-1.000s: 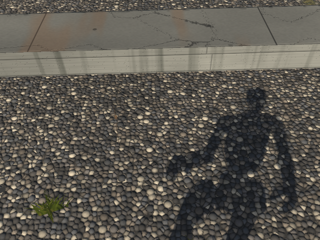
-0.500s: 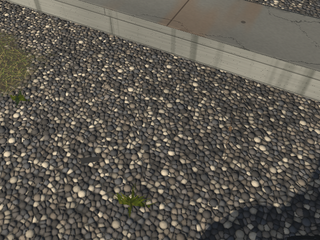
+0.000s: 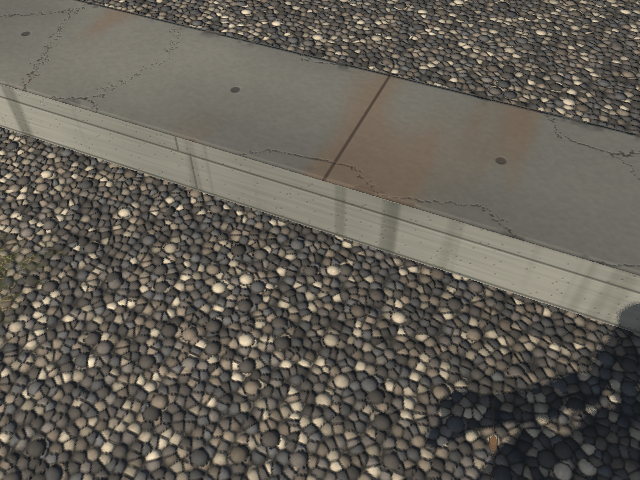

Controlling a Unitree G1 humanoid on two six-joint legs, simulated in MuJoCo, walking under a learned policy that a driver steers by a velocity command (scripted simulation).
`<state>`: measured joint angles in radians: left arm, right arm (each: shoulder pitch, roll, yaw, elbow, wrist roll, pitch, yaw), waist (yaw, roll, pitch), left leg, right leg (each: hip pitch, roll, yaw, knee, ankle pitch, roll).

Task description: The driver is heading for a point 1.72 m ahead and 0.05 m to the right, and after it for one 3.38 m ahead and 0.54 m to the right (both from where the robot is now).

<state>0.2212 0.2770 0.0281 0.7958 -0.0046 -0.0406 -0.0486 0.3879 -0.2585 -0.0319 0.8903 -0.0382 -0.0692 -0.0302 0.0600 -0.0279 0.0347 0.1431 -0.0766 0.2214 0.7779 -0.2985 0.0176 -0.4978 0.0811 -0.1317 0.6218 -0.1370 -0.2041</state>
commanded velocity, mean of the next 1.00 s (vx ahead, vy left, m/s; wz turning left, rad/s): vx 1.00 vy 0.00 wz -0.02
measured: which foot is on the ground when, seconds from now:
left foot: up 0.00-0.40, down 0.42-0.80, up 0.82-1.00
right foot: down 0.00-0.40, up 0.42-0.78, down 0.80-1.00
